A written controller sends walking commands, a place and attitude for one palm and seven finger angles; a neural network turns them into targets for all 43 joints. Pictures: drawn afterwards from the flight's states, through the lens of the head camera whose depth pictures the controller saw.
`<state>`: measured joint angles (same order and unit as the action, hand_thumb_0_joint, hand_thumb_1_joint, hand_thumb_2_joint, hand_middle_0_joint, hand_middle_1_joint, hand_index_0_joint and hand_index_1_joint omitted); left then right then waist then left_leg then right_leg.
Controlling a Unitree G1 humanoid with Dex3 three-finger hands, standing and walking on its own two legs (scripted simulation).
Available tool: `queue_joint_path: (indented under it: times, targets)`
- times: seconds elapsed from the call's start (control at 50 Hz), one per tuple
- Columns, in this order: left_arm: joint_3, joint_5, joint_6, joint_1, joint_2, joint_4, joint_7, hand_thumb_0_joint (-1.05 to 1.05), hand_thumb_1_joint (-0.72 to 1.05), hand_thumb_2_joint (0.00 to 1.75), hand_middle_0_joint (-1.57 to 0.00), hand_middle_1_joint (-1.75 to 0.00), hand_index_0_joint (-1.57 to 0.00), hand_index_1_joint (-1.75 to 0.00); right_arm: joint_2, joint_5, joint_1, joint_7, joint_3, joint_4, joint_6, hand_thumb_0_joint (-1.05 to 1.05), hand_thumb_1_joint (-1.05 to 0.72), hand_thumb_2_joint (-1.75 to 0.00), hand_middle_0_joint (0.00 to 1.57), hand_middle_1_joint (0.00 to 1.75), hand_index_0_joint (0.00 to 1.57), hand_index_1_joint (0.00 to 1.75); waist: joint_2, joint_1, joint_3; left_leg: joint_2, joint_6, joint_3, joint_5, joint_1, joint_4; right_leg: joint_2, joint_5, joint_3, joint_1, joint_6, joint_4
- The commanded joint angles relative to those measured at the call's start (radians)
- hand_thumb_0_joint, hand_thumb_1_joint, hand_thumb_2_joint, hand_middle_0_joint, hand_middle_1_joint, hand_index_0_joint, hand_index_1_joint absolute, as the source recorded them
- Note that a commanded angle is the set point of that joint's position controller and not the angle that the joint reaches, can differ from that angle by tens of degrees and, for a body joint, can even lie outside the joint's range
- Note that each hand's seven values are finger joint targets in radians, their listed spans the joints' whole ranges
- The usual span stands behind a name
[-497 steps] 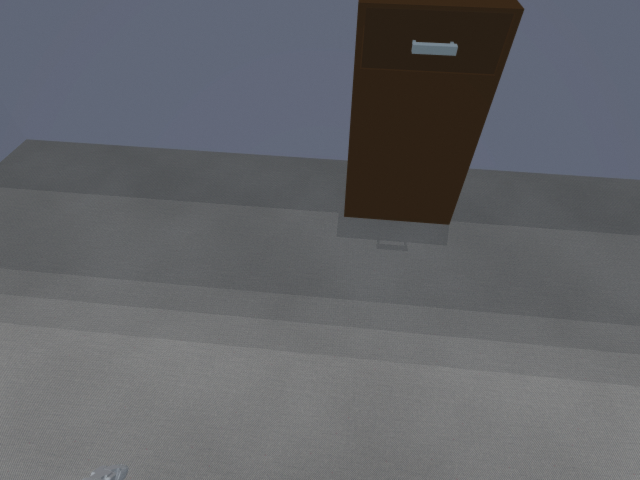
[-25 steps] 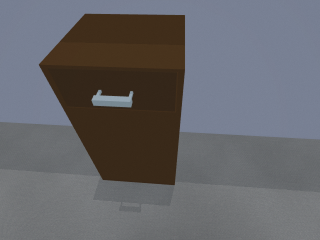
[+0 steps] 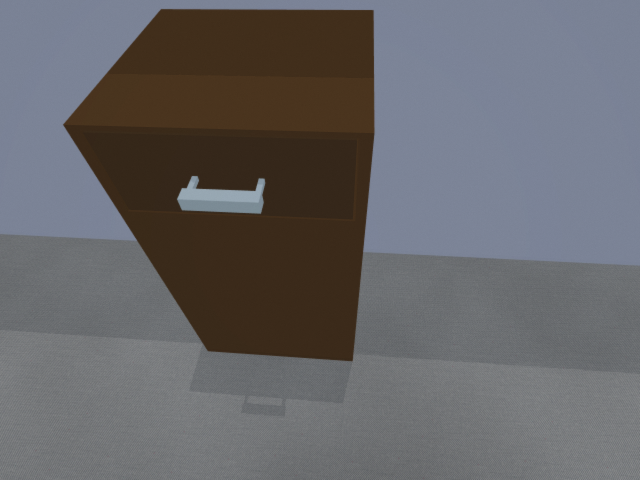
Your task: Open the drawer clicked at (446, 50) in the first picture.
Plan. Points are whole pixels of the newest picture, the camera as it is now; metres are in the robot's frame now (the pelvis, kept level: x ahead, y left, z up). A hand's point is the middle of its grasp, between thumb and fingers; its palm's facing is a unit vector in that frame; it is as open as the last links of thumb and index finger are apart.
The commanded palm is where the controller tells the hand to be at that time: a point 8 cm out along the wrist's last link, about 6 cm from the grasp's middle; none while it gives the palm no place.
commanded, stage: come to a stop and stand still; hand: left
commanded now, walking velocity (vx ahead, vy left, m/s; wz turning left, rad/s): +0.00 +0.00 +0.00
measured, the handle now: (224, 191) +0.54 +0.20 +0.02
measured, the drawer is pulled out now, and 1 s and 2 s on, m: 0.00 0.00 0.00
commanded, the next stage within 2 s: look again from close up in 0.48 s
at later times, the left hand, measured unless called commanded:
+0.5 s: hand out of the picture -0.05 +0.20 -0.16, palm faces +0.01 -0.98 -0.22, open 7.4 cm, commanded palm none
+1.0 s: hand out of the picture -0.01 +0.17 -0.17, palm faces +0.03 -0.98 -0.19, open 7.3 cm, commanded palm none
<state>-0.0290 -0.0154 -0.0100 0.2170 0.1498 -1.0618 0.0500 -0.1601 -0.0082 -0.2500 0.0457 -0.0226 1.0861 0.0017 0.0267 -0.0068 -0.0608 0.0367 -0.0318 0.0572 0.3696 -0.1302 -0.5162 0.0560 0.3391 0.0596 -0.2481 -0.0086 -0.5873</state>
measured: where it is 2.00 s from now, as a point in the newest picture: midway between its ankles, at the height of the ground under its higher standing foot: outside the picture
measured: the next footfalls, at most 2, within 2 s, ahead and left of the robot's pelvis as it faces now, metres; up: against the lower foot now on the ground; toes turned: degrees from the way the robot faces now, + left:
none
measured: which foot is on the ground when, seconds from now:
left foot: down 0.00-1.00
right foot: down 0.00-1.00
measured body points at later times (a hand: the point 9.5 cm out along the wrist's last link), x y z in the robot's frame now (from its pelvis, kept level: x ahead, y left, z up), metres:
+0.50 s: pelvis -0.04 +0.02 +0.01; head -0.03 +0.01 +0.46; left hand -0.05 +0.26 -0.15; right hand -0.03 -0.21 -0.15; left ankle -0.04 +0.13 -0.73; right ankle -0.02 -0.12 -0.73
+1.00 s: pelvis +0.00 +0.01 +0.00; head +0.01 +0.00 +0.45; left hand -0.01 +0.22 -0.15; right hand -0.01 -0.20 -0.16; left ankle -0.04 +0.13 -0.73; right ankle -0.02 -0.12 -0.73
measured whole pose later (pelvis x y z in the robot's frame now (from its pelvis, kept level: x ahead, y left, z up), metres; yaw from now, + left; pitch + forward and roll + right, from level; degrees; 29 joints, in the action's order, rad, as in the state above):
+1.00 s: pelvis +0.00 +0.01 +0.00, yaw +0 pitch -1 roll +0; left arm 0.00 -0.02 -0.02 0.29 0.14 -1.12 0.03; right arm -0.13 -0.01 -0.29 0.03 0.01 1.14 -0.01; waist 0.01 0.00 -0.03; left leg 0.02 -0.01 0.06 0.31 -0.15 -0.48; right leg 0.05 0.30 0.06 -0.20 -0.01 -0.52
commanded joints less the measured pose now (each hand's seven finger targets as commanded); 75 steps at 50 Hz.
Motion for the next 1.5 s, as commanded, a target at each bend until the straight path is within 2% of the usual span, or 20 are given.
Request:
queue_joint_path:
  times: [0.0,0.02,0.06,0.08,0.12,0.2,0.32,0.72,1.16,1.18,1.2,1.22,1.24,1.26,1.28,1.3,1.36,1.38,1.42,1.48]
  targets:
    - [-0.016,-0.013,-0.040,0.169,0.158,0.046,0.023,0.00,0.90,0.90,-0.20,-0.30,-0.20,-0.30,-0.049,0.010,0.010,-0.025,-0.022,-0.164,-0.014,0.00,-0.90,-0.90,0.20,0.30,0.20,0.30,-0.250,-0.015,0.147,0.021,0.040,-0.046,0.120,-0.253,-0.273,0.240,-1.075,-0.184,0.238,0.120,0.120]
    - [-0.015,-0.019,-0.034,0.121,0.153,0.077,0.020,0.00,0.90,0.90,-0.20,-0.30,-0.20,-0.30,-0.037,0.014,-0.025,-0.026,-0.018,-0.166,-0.013,0.00,-0.90,-0.90,0.20,0.30,0.20,0.30,-0.154,0.013,0.163,0.005,0.038,-0.031,0.114,-0.205,-0.185,0.208,-0.937,-0.133,0.212,0.137,0.098]
    - [-0.009,0.004,-0.021,0.054,0.161,0.100,0.012,0.00,0.90,0.90,-0.20,-0.30,-0.20,-0.30,-0.046,0.002,-0.099,-0.034,-0.015,-0.123,-0.013,0.00,-0.90,-0.90,0.20,0.30,0.20,0.30,0.016,0.050,0.127,0.003,0.038,-0.005,-0.155,-0.053,0.037,0.126,-0.514,-0.075,0.073,0.091,0.036]
    - [-0.004,0.010,-0.011,0.054,0.136,0.104,0.006,0.00,0.90,0.90,-0.20,-0.30,-0.20,-0.30,-0.083,-0.007,-0.097,-0.034,-0.016,-0.123,-0.019,0.00,-0.90,-0.90,0.20,0.30,0.20,0.30,0.085,0.033,0.088,0.073,0.063,-0.073,-0.294,-0.059,0.066,0.066,-0.289,-0.050,0.012,0.051,0.041]
    - [0.005,0.000,0.010,0.051,0.112,0.109,0.002,0.00,0.90,0.90,-0.20,-0.30,-0.20,-0.30,-0.120,-0.010,-0.035,-0.033,-0.010,-0.149,-0.014,0.00,-0.90,-0.90,0.20,0.30,0.20,0.30,0.097,0.008,-0.028,0.112,0.093,-0.125,-0.171,-0.195,0.127,0.008,-0.008,-0.019,0.003,0.027,0.091]
    - [0.018,-0.003,0.013,0.078,0.117,0.090,-0.017,0.00,0.90,0.90,-0.20,-0.30,-0.20,-0.30,-0.133,-0.010,-0.019,-0.034,-0.001,-0.160,-0.011,0.00,-0.90,-0.90,0.20,0.30,0.20,0.30,0.034,0.002,-0.110,0.076,0.087,-0.134,0.127,-0.259,0.223,0.008,0.033,-0.045,-0.013,0.030,0.145]
    - [0.021,-0.005,0.008,0.119,0.123,0.080,-0.026,0.00,0.90,0.90,-0.20,-0.30,-0.20,-0.30,-0.142,-0.012,-0.049,-0.034,0.003,-0.138,-0.012,0.00,-0.90,-0.90,0.20,0.30,0.20,0.30,-0.007,0.002,-0.067,0.064,0.089,-0.127,0.158,-0.227,0.230,0.021,0.082,-0.066,-0.019,0.029,0.180]
    - [0.023,0.004,-0.015,0.156,0.082,-0.034,-0.019,0.00,0.90,0.90,-0.20,-0.30,-0.20,-0.30,-0.070,-0.001,-0.138,-0.015,0.024,0.013,-0.035,0.00,-0.90,-0.90,0.20,0.30,0.20,0.30,-0.025,0.004,0.009,0.060,0.074,-0.066,-0.256,-0.095,0.123,0.056,-0.243,-0.058,0.059,0.035,0.145]
    - [0.013,0.000,-0.016,0.137,0.083,-0.035,-0.016,0.00,0.90,0.90,-0.20,-0.30,-0.20,-0.30,-0.059,-0.004,-0.100,-0.008,0.018,0.037,-0.031,0.00,-0.90,-0.90,0.20,0.30,0.20,0.30,-0.044,0.003,0.004,0.063,0.061,-0.051,-0.333,-0.049,0.107,0.058,-0.364,-0.055,0.077,0.040,0.151]
    - [0.004,-0.005,-0.031,0.217,0.131,-0.072,0.029,0.00,0.90,0.90,-0.20,-0.30,-0.20,-0.30,-0.114,0.007,0.011,-0.016,0.001,-0.045,-0.034,0.00,-0.90,-0.90,0.20,0.30,0.20,0.30,-0.129,-0.034,-0.033,0.073,0.021,-0.018,-0.380,-0.151,-0.121,0.122,-0.829,-0.142,0.061,0.017,0.161]
    - [0.075,-0.129,-0.208,-0.570,0.387,1.479,0.027,0.00,0.88,0.89,-0.20,-0.32,-0.20,-0.32,-0.250,0.056,0.007,0.029,0.015,-0.381,-0.194,0.00,-0.90,-0.90,0.20,0.30,0.20,0.30,0.200,0.050,0.470,-0.026,0.078,-0.010,-0.565,0.134,0.061,0.012,-0.711,-0.156,0.150,0.057,0.052]
    - [0.000,-0.152,-0.113,-0.114,0.346,1.173,0.113,0.00,0.85,0.88,-0.20,-0.33,-0.20,-0.33,-0.182,0.037,0.050,0.072,-0.009,-0.321,-0.290,0.00,-0.90,-0.90,0.20,0.30,0.20,0.30,0.355,-0.026,0.433,0.016,0.069,-0.041,-0.767,0.204,0.083,-0.028,-0.366,-0.056,0.050,0.065,-0.018]
    - [0.090,-0.156,0.056,0.124,0.154,1.057,0.168,0.00,0.83,0.87,-0.21,-0.34,-0.21,-0.34,-0.137,0.074,0.068,0.072,-0.026,-0.327,-0.324,0.00,-0.90,-0.90,0.20,0.30,0.20,0.30,0.244,0.003,0.259,0.033,0.044,-0.060,-0.725,0.079,0.114,-0.051,-0.106,0.018,-0.075,0.045,-0.050]
    - [0.172,-0.213,0.075,0.121,0.042,1.070,0.168,0.00,0.81,0.86,-0.21,-0.36,-0.21,-0.36,-0.142,0.066,0.067,0.068,-0.017,-0.327,-0.337,0.00,-0.90,-0.90,0.20,0.30,0.20,0.30,0.147,0.016,0.154,0.027,0.054,-0.046,-0.650,0.004,0.084,-0.050,-0.140,0.036,-0.108,0.030,-0.015]
    - [0.148,-0.302,0.065,0.060,0.131,1.152,0.184,0.00,0.78,0.85,-0.21,-0.37,-0.21,-0.37,-0.183,0.044,0.113,0.054,-0.026,-0.385,-0.339,0.00,-0.90,-0.90,0.20,0.30,0.20,0.30,0.082,0.013,0.093,0.006,0.051,-0.068,-0.524,-0.075,0.031,-0.046,-0.189,0.007,-0.134,0.041,0.032]
    - [0.129,-0.414,0.058,0.103,0.177,1.155,0.207,0.00,0.76,0.84,-0.21,-0.39,-0.21,-0.39,-0.208,0.012,0.093,0.046,-0.029,-0.407,-0.322,0.00,-0.90,-0.90,0.20,0.30,0.20,0.30,-0.016,0.028,0.162,-0.013,0.058,-0.059,-0.451,-0.108,-0.014,-0.052,-0.218,0.003,-0.158,0.047,0.030]
    - [0.154,-0.710,0.061,0.350,0.140,1.069,0.271,0.00,0.69,0.81,-0.22,-0.43,-0.22,-0.43,-0.199,-0.031,0.117,0.001,-0.051,-0.538,-0.244,0.00,-0.90,-0.90,0.20,0.30,0.20,0.30,-0.173,-0.042,0.204,-0.047,0.045,-0.040,-0.339,-0.240,-0.083,-0.073,-0.100,-0.014,-0.201,0.054,-0.018]
    - [0.173,-0.794,0.054,0.413,0.117,1.022,0.289,0.00,0.67,0.80,-0.22,-0.45,-0.22,-0.45,-0.203,-0.045,0.147,-0.019,-0.056,-0.567,-0.204,0.00,-0.90,-0.90,0.20,0.30,0.20,0.30,-0.223,-0.060,0.141,-0.055,0.040,-0.036,-0.268,-0.313,-0.094,-0.078,-0.068,-0.038,-0.234,0.060,-0.020]
    - [0.153,-0.918,0.021,0.464,0.129,1.011,0.309,0.00,0.62,0.78,-0.22,-0.48,-0.22,-0.48,-0.200,-0.055,0.199,-0.058,-0.059,-0.622,-0.117,0.00,-0.90,-0.90,0.20,0.30,0.20,0.30,-0.262,-0.098,0.099,-0.067,0.035,-0.018,-0.179,-0.403,-0.116,-0.070,-0.060,-0.089,-0.242,0.073,-0.032]
    - [0.032,-1.030,-0.046,0.407,0.260,1.142,0.345,0.00,0.55,0.75,-0.22,-0.53,-0.22,-0.53,-0.178,-0.046,0.251,-0.090,-0.044,-0.693,-0.039,0.00,-0.90,-0.90,0.20,0.30,0.20,0.30,-0.190,-0.152,0.229,-0.087,0.039,0.002,-0.176,-0.436,-0.155,-0.054,-0.135,-0.141,-0.171,0.078,-0.091]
